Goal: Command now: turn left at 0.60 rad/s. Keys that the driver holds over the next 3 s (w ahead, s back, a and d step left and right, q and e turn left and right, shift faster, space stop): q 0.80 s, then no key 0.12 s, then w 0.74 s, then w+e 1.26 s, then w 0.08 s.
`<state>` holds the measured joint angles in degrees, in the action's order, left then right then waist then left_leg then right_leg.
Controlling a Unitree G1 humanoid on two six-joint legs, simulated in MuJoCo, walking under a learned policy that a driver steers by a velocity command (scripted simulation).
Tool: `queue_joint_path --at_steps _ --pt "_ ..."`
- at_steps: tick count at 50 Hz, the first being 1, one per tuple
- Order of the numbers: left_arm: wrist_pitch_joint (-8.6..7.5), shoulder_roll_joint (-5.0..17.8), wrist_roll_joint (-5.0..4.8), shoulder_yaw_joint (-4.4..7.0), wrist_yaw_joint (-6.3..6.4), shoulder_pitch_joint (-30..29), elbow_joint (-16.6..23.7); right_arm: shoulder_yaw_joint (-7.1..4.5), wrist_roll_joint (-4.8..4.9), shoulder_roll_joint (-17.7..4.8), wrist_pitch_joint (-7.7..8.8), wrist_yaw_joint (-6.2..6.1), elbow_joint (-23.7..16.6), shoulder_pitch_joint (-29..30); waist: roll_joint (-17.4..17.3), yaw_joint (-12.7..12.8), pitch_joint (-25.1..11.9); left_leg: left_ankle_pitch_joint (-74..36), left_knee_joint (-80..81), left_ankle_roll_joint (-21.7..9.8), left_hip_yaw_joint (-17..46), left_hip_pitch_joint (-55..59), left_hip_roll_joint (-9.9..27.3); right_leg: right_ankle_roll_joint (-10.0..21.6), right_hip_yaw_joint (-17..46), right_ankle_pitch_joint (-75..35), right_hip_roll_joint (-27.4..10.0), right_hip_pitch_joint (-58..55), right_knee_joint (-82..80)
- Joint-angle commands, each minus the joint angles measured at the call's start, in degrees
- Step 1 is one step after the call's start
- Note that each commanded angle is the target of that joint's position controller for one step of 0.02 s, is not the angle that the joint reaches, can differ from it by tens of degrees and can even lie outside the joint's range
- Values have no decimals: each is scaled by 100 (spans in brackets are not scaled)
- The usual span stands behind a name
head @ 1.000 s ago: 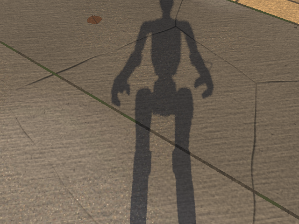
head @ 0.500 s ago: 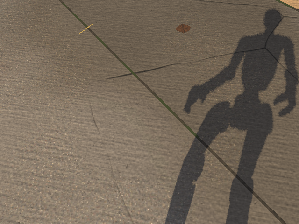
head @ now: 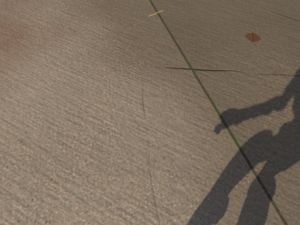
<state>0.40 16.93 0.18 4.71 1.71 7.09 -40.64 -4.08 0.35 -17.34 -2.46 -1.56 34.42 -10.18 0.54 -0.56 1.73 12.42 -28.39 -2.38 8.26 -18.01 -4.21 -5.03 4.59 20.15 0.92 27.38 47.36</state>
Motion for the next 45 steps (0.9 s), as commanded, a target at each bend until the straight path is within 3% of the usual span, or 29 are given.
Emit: queue_joint_path --at_steps 1,3,5,6,7,8,9,11,12,15,18,20,23,25,26,27,28,29,30,32,33,35,39,45 --pt "-146 493 -45 115 -62 -186 451 -309 18 -1030 40 8 -418 187 -1038 -58 -645 -1163 638 -1066 1802 621 1358 72 13 133 138 -204 -606" --pt "-200 516 -68 134 -115 -71 447 -307 61 -1016 17 25 -429 262 -1072 -1 -673 -1367 506 -1001 2078 691 1302 160 22 58 184 -495 -1171" --pt "-253 524 -54 171 -148 278 343 -282 147 -935 -16 -3 -451 423 -968 257 -719 -1223 203 -699 2049 472 1020 321 -66 -918 127 -1327 -2474" --pt "-249 796 15 246 -120 444 332 -229 126 -731 -11 -21 -442 237 -543 210 -878 -295 -283 -383 1763 -41 729 573 418 -1401 -573 -2071 -2690" --pt "-186 1320 134 337 -80 255 386 -169 97 -466 22 -16 -513 -26 1131 -139 -729 1592 -1446 32 580 -1212 -205 1324 1787 -2405 -1758 -2479 -2880" --pt "-198 1101 253 301 -97 295 430 -316 35 -939 77 -31 -494 -7 1444 51 -673 2584 -2860 343 178 -1569 -231 2138 2548 -2771 -2484 -2092 -3030" --pt "-209 809 207 196 -70 36 530 -436 44 -1228 74 -17 -377 -140 975 -55 -577 2224 -3683 478 197 -1584 37 2159 2111 -2622 -2362 -1910 -2992" --pt "-168 527 57 112 0 -373 604 -438 73 -1023 -34 -31 -137 -300 675 -147 -355 1486 -4212 670 24 -1706 129 1665 1077 -2016 -1632 -1826 -2909" --pt "-149 493 17 80 35 -375 607 -397 87 -870 -78 -19 -131 -284 689 -86 -281 1270 -4340 751 -53 -1796 159 1642 811 -2167 -1538 -1840 -2906" --pt "-54 570 87 90 114 -56 537 -281 146 -577 -82 24 -315 85 839 176 -314 994 -3661 887 -474 -1859 306 1728 306 -2325 -1425 -2201 -2952" --pt "2 792 74 169 108 75 488 -188 88 -443 -67 87 -459 290 918 324 -500 1131 -2732 888 -651 -1501 557 1811 143 -2458 -1639 -2454 -2893" --pt "23 950 37 223 57 2 482 -152 69 -415 -64 140 -506 284 973 319 -554 1189 -2152 796 -857 -992 615 1818 -38 -2620 -1729 -2249 -2874" --pt "20 1053 -62 258 -11 0 429 -198 90 -534 -101 201 -502 106 1020 242 -586 1000 -1369 606 -1066 -504 566 1748 -140 -2754 -1875 -2181 -2703" --pt "15 1052 -176 258 -24 -110 390 -232 90 -512 -121 241 -412 -223 915 -6 -602 278 -287 333 -1242 118 449 1479 -360 -2585 -1831 -1999 -2306" --pt "3 899 -199 222 -32 60 295 -289 79 -600 -120 217 -322 -460 710 -84 -638 -174 275 145 -1199 712 317 1173 -600 -2173 -1668 -1670 -1882" --pt "-13 627 -82 155 -65 325 215 -410 82 -966 -99 156 -308 -688 -261 -71 -691 -1475 654 -143 -301 1627 813 660 -1128 -1070 -1262 -761 -785" --pt "-13 230 277 -14 -94 214 511 -498 45 -1609 -50 57 -525 -650 -2076 131 -644 -3703 512 -1026 1866 2247 2357 70 -1314 1873 -439 998 1020" --pt "-41 570 121 85 -18 -376 668 -449 -203 -1461 101 142 -564 -773 -1570 -419 -1045 -3116 805 -1876 2304 1680 2731 59 -338 2032 -181 1181 1955" --pt "-18 763 -24 151 19 -500 654 -376 -215 -1283 208 168 -495 -556 -1082 -289 -724 -2422 911 -1655 1796 1465 2372 134 -150 1544 -303 1251 2244" --pt "25 787 25 205 87 -327 479 -269 9 -940 234 99 -483 -19 -723 -22 -473 -1678 892 -1066 1216 1219 1801 172 -40 605 -426 1238 1983" --pt "31 774 64 212 87 -207 448 -227 41 -902 213 59 -504 139 -772 76 -481 -1875 892 -1014 1072 1035 1653 115 -69 273 -352 1042 1997" --pt "5 666 33 191 49 -53 387 -187 -21 -852 190 3 -512 144 -801 135 -664 -2040 881 -1028 969 1004 1517 40 -107 -87 -218 790 1955" --pt "-13 510 7 118 42 -255 440 -218 -3 -936 166 -46 -438 -19 -808 1 -631 -1620 818 -1033 1179 1184 1409 -47 -39 -198 -107 717 812" --pt "-71 505 -46 73 -57 -251 437 -187 -59 -920 95 12 -389 70 -959 -131 -605 -1348 617 -1090 1520 752 1418 26 -104 99 -85 -205 -293"
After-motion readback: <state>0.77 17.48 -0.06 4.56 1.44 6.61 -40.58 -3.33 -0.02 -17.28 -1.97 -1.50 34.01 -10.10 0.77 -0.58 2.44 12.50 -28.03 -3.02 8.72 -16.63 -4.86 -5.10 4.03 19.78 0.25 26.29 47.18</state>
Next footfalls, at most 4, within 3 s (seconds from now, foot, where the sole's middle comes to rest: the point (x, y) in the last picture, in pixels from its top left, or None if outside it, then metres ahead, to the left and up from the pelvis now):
0.12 right None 0.06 -0.13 -0.78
0.54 left None -0.02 0.12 -0.78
1.02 right None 0.09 -0.07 -0.78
1.44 left None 0.12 0.27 -0.78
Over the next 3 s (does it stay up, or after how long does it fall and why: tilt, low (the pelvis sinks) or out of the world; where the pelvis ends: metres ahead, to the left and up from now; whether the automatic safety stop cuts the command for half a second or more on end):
stays up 0.86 0.41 -0.03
